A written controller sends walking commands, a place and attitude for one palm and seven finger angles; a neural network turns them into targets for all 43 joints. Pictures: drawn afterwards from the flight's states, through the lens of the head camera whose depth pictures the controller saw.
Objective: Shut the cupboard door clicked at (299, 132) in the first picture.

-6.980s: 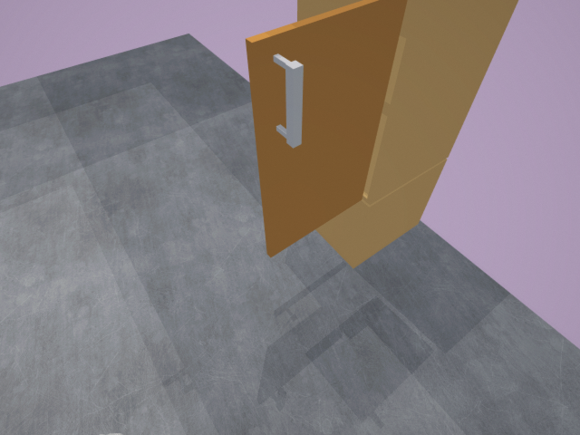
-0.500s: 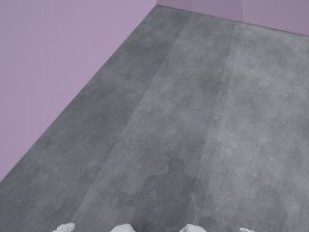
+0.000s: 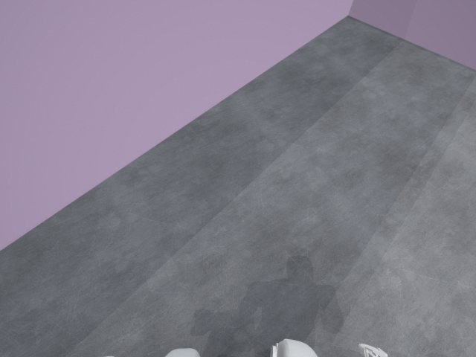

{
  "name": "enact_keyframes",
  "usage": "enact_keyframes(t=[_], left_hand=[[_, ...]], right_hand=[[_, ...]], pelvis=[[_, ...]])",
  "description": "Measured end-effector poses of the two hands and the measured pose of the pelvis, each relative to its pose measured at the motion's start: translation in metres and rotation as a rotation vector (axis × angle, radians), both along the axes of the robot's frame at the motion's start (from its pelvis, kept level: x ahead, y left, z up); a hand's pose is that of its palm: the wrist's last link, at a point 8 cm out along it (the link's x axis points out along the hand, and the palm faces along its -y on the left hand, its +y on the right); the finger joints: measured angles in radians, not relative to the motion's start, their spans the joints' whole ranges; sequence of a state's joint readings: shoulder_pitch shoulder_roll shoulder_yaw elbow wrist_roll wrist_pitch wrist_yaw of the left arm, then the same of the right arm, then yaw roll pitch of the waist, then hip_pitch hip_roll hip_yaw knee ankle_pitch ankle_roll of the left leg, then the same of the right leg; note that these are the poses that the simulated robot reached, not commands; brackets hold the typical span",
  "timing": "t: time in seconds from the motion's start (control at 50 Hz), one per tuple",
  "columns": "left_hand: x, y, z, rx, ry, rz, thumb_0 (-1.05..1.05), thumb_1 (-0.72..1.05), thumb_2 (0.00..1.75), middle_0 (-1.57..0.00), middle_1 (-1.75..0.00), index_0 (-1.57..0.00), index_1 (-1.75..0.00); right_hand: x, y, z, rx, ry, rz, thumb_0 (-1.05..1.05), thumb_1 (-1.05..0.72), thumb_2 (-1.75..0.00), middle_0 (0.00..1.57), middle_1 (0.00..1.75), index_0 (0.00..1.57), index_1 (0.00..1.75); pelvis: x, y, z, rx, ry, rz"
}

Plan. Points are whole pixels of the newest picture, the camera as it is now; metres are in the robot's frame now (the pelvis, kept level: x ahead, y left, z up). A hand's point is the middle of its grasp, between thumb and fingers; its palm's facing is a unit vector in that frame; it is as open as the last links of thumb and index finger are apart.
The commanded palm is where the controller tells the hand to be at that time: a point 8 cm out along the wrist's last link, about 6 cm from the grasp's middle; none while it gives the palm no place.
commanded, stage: walk to a spot facing it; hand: left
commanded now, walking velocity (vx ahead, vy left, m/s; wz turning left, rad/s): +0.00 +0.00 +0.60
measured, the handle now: out of the picture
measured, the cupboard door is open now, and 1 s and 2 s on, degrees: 92 92 92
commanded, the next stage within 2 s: none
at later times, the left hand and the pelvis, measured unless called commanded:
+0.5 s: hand out of the picture +0.01 +0.17 -0.17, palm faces +0.32 -0.93 -0.20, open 7.4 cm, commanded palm none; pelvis +0.01 -0.03 +0.00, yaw +19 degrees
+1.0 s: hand out of the picture +0.02 +0.20 -0.15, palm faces +0.55 -0.79 -0.29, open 7.4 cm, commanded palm none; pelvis +0.03 -0.05 +0.00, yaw +35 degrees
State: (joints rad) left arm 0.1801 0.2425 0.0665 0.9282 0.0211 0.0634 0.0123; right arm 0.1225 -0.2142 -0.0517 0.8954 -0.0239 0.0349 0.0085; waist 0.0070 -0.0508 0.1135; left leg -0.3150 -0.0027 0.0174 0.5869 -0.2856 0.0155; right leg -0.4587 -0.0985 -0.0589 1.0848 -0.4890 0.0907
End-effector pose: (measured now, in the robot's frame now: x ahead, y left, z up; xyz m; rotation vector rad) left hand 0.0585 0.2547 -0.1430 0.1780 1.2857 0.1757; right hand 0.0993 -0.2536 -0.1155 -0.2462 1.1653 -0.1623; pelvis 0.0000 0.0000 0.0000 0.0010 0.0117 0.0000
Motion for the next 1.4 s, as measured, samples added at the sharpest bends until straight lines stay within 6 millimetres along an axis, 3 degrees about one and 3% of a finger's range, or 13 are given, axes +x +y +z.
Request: enact_keyframes(t=[0.18, 0.34, 0.46, 0.54, 0.62, 0.74, 0.86, 0.96, 1.08, 1.16, 1.26, 1.34, 1.4], left_hand=[[0.022, -0.013, 0.026, 0.074, -0.156, 0.053, 0.00, 0.90, 0.90, -0.20, -0.30, -0.20, -0.30], [-0.015, -0.038, 0.032, 0.061, -0.109, 0.154, 0.00, 0.90, 0.90, -0.20, -0.30, -0.20, -0.30], [-0.056, -0.045, 0.013, -0.006, -0.057, 0.257, 0.00, 0.90, 0.90, -0.21, -0.30, -0.20, -0.30], [-0.089, -0.033, -0.011, -0.041, -0.008, 0.340, 0.00, 0.90, 0.90, -0.21, -0.30, -0.21, -0.30], [-0.105, -0.020, -0.011, -0.033, 0.034, 0.391, 0.01, 0.90, 0.90, -0.21, -0.30, -0.20, -0.30], [-0.099, -0.003, 0.008, 0.006, -0.041, 0.444, 0.01, 0.90, 0.90, -0.20, -0.30, -0.20, -0.30], [-0.081, -0.002, 0.023, 0.051, -0.112, 0.475, 0.00, 0.90, 0.90, -0.20, -0.30, -0.20, -0.30], [-0.070, -0.015, 0.029, 0.101, -0.166, 0.507, 0.00, 0.90, 0.90, -0.20, -0.30, -0.20, -0.30], [-0.089, -0.047, 0.033, 0.094, -0.125, 0.582, 0.00, 0.90, 0.90, -0.20, -0.30, -0.20, -0.30], [-0.107, -0.066, 0.026, 0.049, -0.092, 0.646, 0.00, 0.90, 0.90, -0.21, -0.30, -0.20, -0.30], [-0.146, -0.081, 0.007, -0.010, -0.041, 0.742, 0.00, 0.90, 0.90, -0.21, -0.30, -0.21, -0.30], [-0.184, -0.081, -0.014, -0.039, 0.020, 0.823, 0.00, 0.90, 0.90, -0.21, -0.30, -0.21, -0.30], [-0.198, -0.075, -0.011, -0.026, 0.046, 0.867, 0.01, 0.90, 0.90, -0.21, -0.30, -0.20, -0.30]], right_hand=[[-0.003, -0.023, -0.020, 0.046, 0.078, 0.047, 0.01, -0.91, -0.90, 0.21, 0.30, 0.20, 0.30], [0.025, -0.036, -0.014, 0.041, 0.119, 0.127, 0.01, -0.91, -0.90, 0.20, 0.30, 0.20, 0.30], [0.065, -0.010, -0.003, 0.015, 0.089, 0.247, 0.01, -0.91, -0.90, 0.20, 0.30, 0.19, 0.30], [0.095, 0.019, -0.002, -0.011, 0.011, 0.335, 0.01, -0.91, -0.90, 0.20, 0.30, 0.19, 0.30], [0.104, 0.039, 0.008, -0.023, -0.028, 0.387, 0.01, -0.91, -0.90, 0.20, 0.30, 0.20, 0.30], [0.100, 0.048, 0.012, -0.027, 0.018, 0.437, 0.01, -0.91, -0.90, 0.21, 0.30, 0.20, 0.30], [0.094, 0.039, 0.004, -0.012, 0.085, 0.460, 0.01, -0.91, -0.90, 0.21, 0.30, 0.20, 0.30], [0.102, 0.021, -0.014, 0.006, 0.136, 0.477, 0.01, -0.91, -0.90, 0.21, 0.30, 0.20, 0.30], [0.129, 0.018, -0.017, 0.002, 0.165, 0.541, 0.01, -0.91, -0.90, 0.20, 0.30, 0.20, 0.30], [0.150, 0.034, -0.008, -0.011, 0.157, 0.607, 0.01, -0.91, -0.90, 0.20, 0.30, 0.20, 0.30], [0.180, 0.081, -0.003, -0.026, 0.096, 0.728, 0.01, -0.91, -0.90, 0.20, 0.30, 0.19, 0.30], [0.198, 0.124, -0.004, -0.028, -0.005, 0.818, 0.01, -0.91, -0.90, 0.20, 0.30, 0.19, 0.30], [0.200, 0.143, 0.004, -0.028, -0.031, 0.864, 0.01, -0.91, -0.90, 0.20, 0.30, 0.20, 0.30]], pelvis=[[0.004, -0.032, -0.003, 0.006, 0.011, 0.108], [0.009, -0.043, 0.008, 0.019, -0.002, 0.226], [0.011, -0.034, 0.007, 0.020, -0.002, 0.302], [0.010, -0.020, -0.007, 0.005, -0.005, 0.352], [0.007, -0.015, -0.003, -0.010, -0.009, 0.384], [0.008, -0.014, 0.009, -0.034, -0.002, 0.450], [0.016, -0.025, 0.012, -0.040, 0.005, 0.523], [0.029, -0.043, 0.003, -0.013, 0.022, 0.588], [0.036, -0.050, 0.007, 0.002, 0.004, 0.673], [0.040, -0.048, 0.011, 0.022, 0.005, 0.727], [0.036, -0.035, 0.004, 0.023, 0.004, 0.791], [0.029, -0.023, -0.010, 0.010, 0.004, 0.838], [0.028, -0.020, -0.005, -0.003, 0.000, 0.865]])
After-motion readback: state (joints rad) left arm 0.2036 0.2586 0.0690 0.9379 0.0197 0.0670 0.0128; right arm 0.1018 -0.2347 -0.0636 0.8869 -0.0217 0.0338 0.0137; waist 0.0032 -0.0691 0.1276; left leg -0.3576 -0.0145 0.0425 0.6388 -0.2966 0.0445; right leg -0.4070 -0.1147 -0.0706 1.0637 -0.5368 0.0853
